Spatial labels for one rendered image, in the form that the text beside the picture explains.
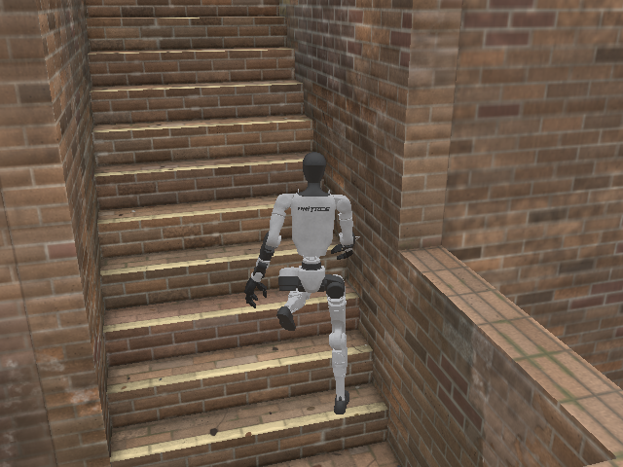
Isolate stairs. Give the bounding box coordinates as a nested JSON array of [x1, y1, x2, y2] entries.
[[86, 0, 388, 467]]

